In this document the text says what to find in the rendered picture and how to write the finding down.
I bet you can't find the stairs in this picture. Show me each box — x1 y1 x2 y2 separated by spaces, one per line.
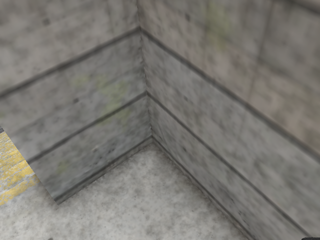
0 131 35 195

